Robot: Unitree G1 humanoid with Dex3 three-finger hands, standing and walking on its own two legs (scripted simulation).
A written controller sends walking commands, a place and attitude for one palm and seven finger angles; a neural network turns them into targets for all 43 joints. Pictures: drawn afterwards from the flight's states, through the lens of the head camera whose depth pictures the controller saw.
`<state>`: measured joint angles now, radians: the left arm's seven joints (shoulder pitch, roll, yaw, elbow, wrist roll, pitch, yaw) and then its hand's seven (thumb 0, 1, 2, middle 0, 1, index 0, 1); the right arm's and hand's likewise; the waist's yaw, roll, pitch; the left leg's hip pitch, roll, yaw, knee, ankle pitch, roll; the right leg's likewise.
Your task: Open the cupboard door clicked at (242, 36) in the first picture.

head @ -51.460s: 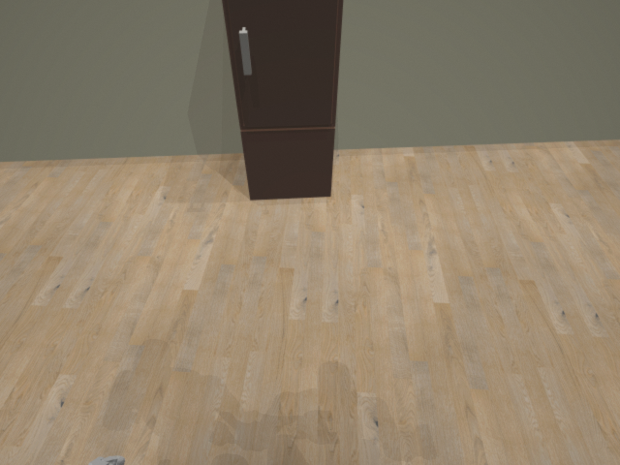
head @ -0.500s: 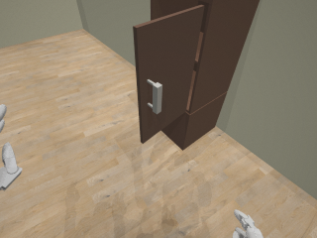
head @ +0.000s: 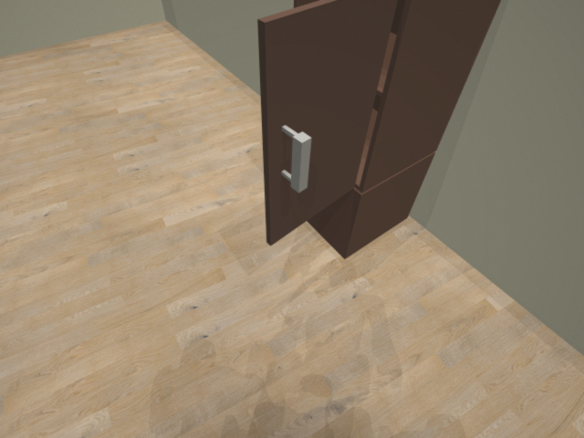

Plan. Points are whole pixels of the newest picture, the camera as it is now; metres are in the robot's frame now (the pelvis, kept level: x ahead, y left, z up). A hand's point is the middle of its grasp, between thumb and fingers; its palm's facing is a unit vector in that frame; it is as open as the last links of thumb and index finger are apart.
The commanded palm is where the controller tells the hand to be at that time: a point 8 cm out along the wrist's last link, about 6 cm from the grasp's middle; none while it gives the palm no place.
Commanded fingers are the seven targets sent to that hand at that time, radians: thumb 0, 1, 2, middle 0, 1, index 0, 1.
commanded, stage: let the arm hang, fingers relaxed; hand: left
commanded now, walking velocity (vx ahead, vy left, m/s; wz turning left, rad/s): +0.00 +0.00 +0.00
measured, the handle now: (293, 158) +0.66 +0.02 -0.02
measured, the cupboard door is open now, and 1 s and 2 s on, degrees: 96 96 96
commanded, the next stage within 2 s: look to check the result in 0.80 s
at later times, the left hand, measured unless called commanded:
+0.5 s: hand out of the picture +0.00 +0.21 -0.16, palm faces +0.02 -0.97 -0.25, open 7.3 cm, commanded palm none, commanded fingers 0.00 0.90 0.90 -0.20 -0.30 -0.20 -0.30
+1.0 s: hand out of the picture +0.06 +0.23 -0.15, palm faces +0.00 -0.95 -0.30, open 7.4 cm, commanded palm none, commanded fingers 0.00 0.90 0.90 -0.20 -0.30 -0.20 -0.30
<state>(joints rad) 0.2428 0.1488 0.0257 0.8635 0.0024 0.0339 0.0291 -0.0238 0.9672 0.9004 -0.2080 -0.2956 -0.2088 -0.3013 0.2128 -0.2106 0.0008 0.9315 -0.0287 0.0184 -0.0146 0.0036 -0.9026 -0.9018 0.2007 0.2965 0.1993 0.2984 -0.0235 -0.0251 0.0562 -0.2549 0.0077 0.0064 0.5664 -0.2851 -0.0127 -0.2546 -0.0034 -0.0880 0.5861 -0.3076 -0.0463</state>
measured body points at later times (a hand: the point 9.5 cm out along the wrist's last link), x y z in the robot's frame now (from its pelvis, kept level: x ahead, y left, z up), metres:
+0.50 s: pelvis -0.01 +0.01 +0.01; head +0.00 +0.00 +0.46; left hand +0.00 +0.26 -0.14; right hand -0.02 -0.22 -0.15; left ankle +0.01 +0.13 -0.73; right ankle +0.01 -0.09 -0.73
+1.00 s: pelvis +0.00 +0.01 +0.02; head +0.02 -0.01 +0.46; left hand +0.06 +0.28 -0.13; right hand +0.04 -0.26 -0.14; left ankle +0.01 +0.13 -0.73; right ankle +0.01 -0.09 -0.73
